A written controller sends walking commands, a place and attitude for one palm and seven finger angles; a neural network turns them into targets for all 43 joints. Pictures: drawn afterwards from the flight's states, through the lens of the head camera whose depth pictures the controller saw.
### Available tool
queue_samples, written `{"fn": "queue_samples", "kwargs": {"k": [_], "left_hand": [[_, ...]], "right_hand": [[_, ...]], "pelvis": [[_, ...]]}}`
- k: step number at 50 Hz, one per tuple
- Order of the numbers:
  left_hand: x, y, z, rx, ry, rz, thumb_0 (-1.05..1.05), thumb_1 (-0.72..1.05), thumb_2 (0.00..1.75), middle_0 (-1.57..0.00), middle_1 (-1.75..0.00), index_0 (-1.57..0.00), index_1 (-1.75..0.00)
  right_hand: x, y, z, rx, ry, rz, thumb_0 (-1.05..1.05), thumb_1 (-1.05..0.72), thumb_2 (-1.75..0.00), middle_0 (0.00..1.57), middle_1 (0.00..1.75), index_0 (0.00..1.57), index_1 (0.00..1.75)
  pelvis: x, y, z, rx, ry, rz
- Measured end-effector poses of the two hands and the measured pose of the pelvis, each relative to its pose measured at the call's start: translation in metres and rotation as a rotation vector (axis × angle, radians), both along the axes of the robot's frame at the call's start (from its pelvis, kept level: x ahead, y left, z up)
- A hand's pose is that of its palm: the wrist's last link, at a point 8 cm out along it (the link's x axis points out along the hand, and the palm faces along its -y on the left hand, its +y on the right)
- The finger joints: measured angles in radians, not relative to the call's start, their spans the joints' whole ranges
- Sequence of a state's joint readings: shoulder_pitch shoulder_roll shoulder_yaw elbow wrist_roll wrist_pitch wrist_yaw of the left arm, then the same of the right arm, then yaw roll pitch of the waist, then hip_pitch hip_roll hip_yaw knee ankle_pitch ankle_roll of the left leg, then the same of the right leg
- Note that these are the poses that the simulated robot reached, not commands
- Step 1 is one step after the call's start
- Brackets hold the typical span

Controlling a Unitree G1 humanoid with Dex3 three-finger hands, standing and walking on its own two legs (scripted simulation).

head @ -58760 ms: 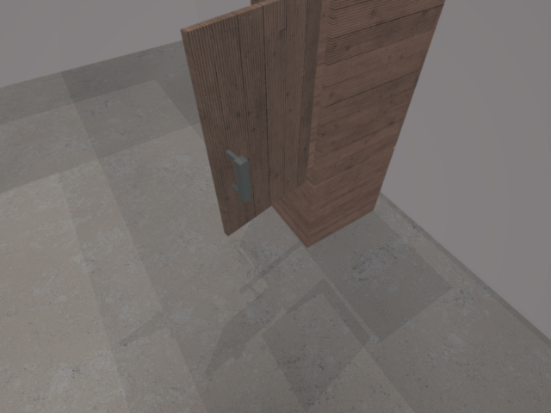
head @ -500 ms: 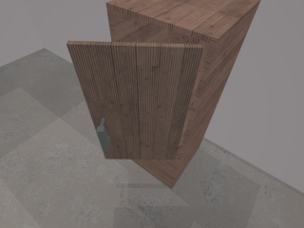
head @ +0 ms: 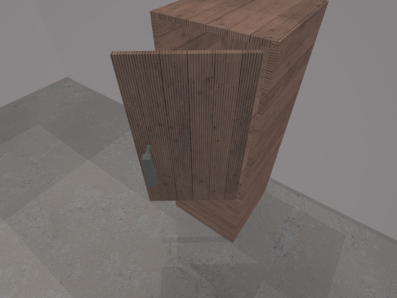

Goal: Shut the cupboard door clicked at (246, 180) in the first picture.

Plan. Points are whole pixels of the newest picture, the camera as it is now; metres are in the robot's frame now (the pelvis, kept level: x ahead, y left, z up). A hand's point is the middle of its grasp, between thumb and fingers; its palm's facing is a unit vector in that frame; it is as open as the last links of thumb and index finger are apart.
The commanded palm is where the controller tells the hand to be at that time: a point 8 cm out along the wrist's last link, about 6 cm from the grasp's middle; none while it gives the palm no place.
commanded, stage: come to a stop and stand still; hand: left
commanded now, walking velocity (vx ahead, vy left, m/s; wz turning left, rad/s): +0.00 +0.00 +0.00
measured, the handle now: (150, 165) +0.52 +0.18 -0.10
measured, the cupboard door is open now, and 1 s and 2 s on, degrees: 37 37 37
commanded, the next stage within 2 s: look again from close up in 0.36 s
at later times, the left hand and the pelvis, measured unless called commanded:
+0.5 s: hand out of the picture -0.06 +0.17 -0.18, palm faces +0.06 -0.99 -0.15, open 7.4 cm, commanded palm none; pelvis -0.03 +0.01 +0.00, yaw +2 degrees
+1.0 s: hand out of the picture +0.00 +0.18 -0.17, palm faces +0.05 -0.98 -0.17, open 7.4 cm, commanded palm none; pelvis +0.01 +0.01 +0.01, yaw +2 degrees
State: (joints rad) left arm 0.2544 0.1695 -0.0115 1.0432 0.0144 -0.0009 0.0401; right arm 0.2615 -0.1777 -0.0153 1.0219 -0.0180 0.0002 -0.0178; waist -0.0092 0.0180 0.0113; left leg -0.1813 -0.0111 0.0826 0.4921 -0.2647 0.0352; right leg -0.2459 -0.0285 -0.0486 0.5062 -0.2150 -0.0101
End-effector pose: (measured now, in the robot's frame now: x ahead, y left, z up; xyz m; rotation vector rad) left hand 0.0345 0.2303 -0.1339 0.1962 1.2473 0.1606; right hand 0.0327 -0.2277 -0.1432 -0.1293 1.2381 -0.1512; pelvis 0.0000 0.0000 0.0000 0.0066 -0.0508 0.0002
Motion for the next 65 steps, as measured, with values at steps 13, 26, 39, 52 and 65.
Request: {"fn": "queue_samples", "kwargs": {"k": [13,26,39,52,65], "left_hand": [[-0.067,0.005,-0.005,-0.027,0.097,0.051,0.0,0.91,0.9,-0.2,-0.3,-0.2,-0.3],[-0.095,-0.008,-0.015,-0.091,0.172,0.078,0.0,0.91,0.9,-0.2,-0.3,-0.2,-0.3],[-0.063,-0.008,-0.011,-0.082,0.13,0.068,0.0,0.91,0.9,-0.2,-0.3,-0.2,-0.3],[-0.037,-0.005,-0.009,-0.065,0.128,0.061,0.01,0.92,0.9,-0.2,-0.3,-0.2,-0.3],[-0.021,-0.013,-0.013,-0.077,0.151,0.061,0.0,0.91,0.9,-0.2,-0.3,-0.2,-0.3]], "right_hand": [[-0.053,0.005,0.001,-0.01,0.111,0.023,0.0,-0.91,-0.9,0.2,0.3,0.2,0.3],[-0.065,0.02,0.003,-0.01,0.16,0.018,0.0,-0.91,-0.9,0.2,0.3,0.2,0.3],[-0.033,0.026,0.003,0.006,0.119,0.025,0.01,-0.92,-0.9,0.2,0.3,0.2,0.3],[-0.016,0.021,0.005,-0.001,0.14,0.028,0.0,-0.92,-0.9,0.2,0.3,0.2,0.3],[-0.001,0.016,0.001,0.004,0.155,0.009,0.0,-0.91,-0.9,0.2,0.3,0.2,0.3]], "pelvis": [[-0.026,0.009,0.0,-0.006,0.024,0.023],[-0.025,0.015,0.0,-0.003,0.024,0.032],[-0.008,0.016,0.003,-0.003,0.032,0.031],[0.01,0.011,0.005,-0.005,0.035,0.031],[0.035,0.004,0.002,0.005,0.039,0.024]]}}
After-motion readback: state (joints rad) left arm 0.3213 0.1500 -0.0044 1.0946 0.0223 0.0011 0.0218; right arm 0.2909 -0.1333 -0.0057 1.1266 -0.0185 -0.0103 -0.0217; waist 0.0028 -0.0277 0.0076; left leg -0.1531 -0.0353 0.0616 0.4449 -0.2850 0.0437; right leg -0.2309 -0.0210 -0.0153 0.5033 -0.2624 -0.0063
